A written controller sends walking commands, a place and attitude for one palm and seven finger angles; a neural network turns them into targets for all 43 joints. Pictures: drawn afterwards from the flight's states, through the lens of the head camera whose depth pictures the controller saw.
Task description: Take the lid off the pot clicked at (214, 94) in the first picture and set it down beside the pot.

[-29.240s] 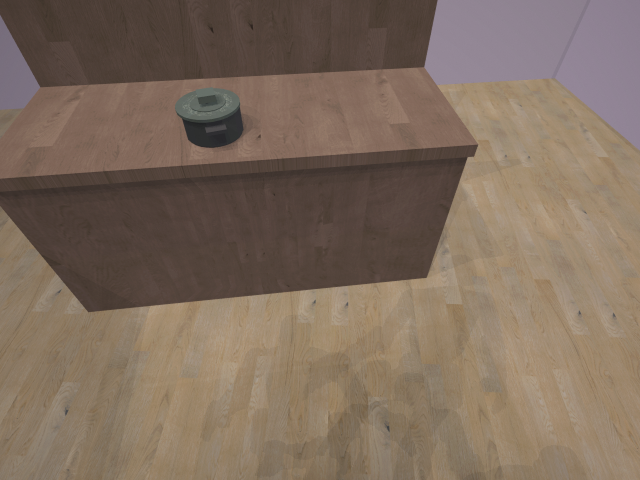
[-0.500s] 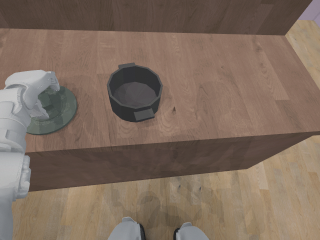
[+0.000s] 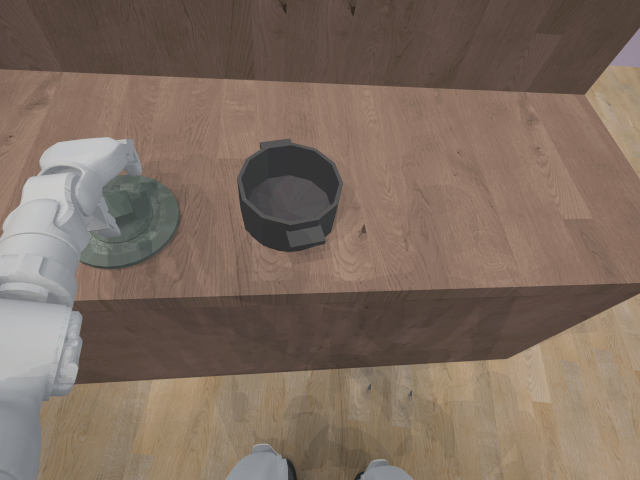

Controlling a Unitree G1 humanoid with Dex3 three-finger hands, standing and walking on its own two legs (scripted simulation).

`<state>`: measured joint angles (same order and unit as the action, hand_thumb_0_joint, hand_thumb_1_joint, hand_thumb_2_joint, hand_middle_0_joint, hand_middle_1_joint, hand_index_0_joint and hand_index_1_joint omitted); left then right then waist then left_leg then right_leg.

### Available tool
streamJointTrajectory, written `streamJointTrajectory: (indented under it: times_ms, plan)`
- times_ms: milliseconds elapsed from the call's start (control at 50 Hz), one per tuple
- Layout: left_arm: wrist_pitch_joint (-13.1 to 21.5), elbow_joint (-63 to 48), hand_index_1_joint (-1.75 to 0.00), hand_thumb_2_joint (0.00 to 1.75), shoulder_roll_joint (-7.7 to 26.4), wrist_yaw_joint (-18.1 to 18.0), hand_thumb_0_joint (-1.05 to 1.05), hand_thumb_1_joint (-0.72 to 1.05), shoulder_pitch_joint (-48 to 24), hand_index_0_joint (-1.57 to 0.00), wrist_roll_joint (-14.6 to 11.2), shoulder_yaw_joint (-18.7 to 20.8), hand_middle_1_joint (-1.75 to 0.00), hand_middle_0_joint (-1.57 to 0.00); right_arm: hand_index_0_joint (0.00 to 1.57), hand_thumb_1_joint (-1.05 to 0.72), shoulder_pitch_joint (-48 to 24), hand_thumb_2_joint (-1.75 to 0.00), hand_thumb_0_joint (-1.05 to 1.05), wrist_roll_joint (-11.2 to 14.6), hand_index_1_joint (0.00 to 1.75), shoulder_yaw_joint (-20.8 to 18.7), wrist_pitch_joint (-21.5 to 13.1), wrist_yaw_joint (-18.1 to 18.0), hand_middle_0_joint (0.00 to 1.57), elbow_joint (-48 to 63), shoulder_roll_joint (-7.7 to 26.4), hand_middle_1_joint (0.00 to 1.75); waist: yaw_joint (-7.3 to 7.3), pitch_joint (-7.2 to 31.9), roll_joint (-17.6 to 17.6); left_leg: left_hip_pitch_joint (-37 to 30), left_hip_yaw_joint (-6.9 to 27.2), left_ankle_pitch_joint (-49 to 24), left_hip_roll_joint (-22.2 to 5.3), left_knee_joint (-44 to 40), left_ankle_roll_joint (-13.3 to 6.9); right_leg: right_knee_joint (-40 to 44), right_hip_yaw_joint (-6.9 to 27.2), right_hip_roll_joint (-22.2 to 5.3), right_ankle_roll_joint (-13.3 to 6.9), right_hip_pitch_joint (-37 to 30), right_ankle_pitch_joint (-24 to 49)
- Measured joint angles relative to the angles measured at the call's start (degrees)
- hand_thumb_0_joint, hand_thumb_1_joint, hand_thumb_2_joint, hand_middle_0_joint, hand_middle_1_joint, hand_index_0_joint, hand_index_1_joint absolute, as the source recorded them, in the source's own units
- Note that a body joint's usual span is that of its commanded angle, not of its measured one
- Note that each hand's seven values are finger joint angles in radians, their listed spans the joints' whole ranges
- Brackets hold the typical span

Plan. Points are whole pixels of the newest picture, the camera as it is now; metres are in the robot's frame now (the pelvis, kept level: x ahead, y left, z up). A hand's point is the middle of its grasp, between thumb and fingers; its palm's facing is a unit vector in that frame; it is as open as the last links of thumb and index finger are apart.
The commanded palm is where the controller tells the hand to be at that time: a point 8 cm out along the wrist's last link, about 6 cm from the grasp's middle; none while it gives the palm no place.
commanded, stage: raise the empty hand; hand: left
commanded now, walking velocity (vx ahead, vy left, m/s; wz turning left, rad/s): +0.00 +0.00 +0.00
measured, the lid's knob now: (115, 209) +0.50 +0.29 -0.04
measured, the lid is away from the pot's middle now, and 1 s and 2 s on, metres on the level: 0.26 0.26 0.26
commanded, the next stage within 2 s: draw the hand back to the body in 1.08 s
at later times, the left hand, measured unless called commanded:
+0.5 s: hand (98, 169) +0.48 +0.26 +0.07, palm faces -0.40 -0.11 -0.91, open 11.0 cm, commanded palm +0.50 +0.25 +0.13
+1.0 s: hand (71, 143) +0.47 +0.27 +0.12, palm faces -0.42 -0.09 -0.90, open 11.0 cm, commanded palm +0.50 +0.26 +0.18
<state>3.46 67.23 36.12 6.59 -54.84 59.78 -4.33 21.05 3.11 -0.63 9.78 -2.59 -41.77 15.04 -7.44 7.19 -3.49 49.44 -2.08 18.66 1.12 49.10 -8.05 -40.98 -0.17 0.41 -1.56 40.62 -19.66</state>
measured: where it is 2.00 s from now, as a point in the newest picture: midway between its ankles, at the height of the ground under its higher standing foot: outside the picture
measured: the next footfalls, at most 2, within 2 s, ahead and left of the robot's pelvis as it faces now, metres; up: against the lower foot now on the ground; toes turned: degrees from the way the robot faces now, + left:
none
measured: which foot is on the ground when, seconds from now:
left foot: down 0.00-1.00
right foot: down 0.00-1.00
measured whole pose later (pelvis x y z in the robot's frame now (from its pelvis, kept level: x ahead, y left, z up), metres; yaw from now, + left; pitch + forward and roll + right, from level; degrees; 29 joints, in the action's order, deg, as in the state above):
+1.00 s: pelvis +0.03 -0.04 +0.03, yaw +2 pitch +12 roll -3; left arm 7.1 59.6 42.2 20.1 -53.7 55.9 -3.0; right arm 18.0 5.0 -0.1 8.7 -4.6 -39.8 16.5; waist -4.8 4.4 -3.1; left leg 33.5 -1.4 15.9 1.2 36.9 -5.1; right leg -30.1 -0.1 0.4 1.8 25.6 -17.0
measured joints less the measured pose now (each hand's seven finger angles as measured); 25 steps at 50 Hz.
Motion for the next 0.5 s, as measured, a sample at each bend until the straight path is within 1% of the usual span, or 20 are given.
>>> streamJointTrajectory:
  times_ms: [40,80,140,180,280,340,500]
  plan:
    - [-1.6,1.5,-0.89,0.61,-0.2,0.3,0.00,0.02,-1.3,-0.35,0.2,-1.7,-0.88,-0.35,0.21,-0.90,-0.2,-0.90,0.00,0.2,0.30,0.2,-0.5,0.2,0.21,0.1,0.0,0.30,-0.01,-0.1,0.1,-0.3,0.1,-0.1,0.1,-0.1,0.1,-0.1,-0.1,-0.1,0.0,-0.2,-0.1]
    - [-2.4,1.3,-0.89,0.61,-0.5,1.1,0.00,0.02,-1.9,-0.35,-0.2,-2.4,-0.88,-0.35,0.21,-0.90,-0.3,-0.90,0.00,0.3,0.30,0.1,-1.0,0.3,0.21,0.2,0.1,0.30,0.10,-0.5,0.0,-0.7,0.2,-0.3,0.2,-0.4,0.2,0.0,-0.2,-0.2,0.0,-0.7,0.0]
    - [-1.5,0.2,-0.89,0.61,-0.5,2.6,0.00,0.02,-1.7,-0.36,-1.0,-1.2,-0.88,-0.35,0.21,-0.90,-0.3,-0.90,0.00,0.3,0.30,0.3,-1.5,-0.2,0.21,0.4,0.3,0.30,0.05,-0.8,0.0,-1.7,0.2,-0.6,0.3,-1.1,0.2,0.6,-0.1,-0.2,0.4,-1.6,0.3]
    - [-0.8,0.1,-0.89,0.61,0.0,3.4,0.00,0.02,-1.6,-0.36,-1.0,-0.4,-0.88,-0.35,0.21,-0.90,-0.1,-0.90,0.00,0.4,0.30,0.6,-1.8,-0.7,0.21,0.5,0.4,0.30,-0.16,-0.6,0.1,-2.5,0.1,-0.7,0.2,-1.7,0.3,1.0,0.1,-0.2,0.7,-2.2,0.4]
    - [-0.6,1.4,-0.89,0.61,1.0,4.0,0.00,0.02,-2.9,-0.35,-0.6,-1.8,-0.88,-0.35,0.21,-0.90,0.7,-0.90,0.00,0.6,0.30,0.6,-2.4,-1.0,0.21,0.6,0.8,0.30,-0.28,-0.6,0.3,-3.7,0.1,-0.8,0.1,-2.5,0.7,1.6,0.2,-0.1,0.7,-3.2,0.4]
    - [0.0,0.1,-0.89,0.61,1.4,4.7,0.00,0.02,-2.2,-0.35,-0.9,-0.5,-0.88,-0.35,0.21,-0.90,1.0,-0.90,0.00,0.5,0.30,0.4,-2.3,-1.1,0.21,0.6,1.1,0.30,-0.21,-0.9,0.2,-4.6,0.1,-1.0,0.0,-3.2,0.9,2.3,0.3,0.0,1.0,-4.0,0.7]
    - [1.4,-1.7,-0.89,0.61,2.9,6.2,0.00,0.02,-0.5,-0.36,-1.3,1.2,-0.88,-0.35,0.20,-0.90,1.7,-0.90,0.01,0.7,0.30,0.2,-2.2,-1.5,0.21,0.2,1.2,0.30,-0.05,-1.1,0.4,-7.7,0.0,-1.4,-0.2,-5.9,1.5,5.0,0.5,0.1,1.8,-7.0,1.4]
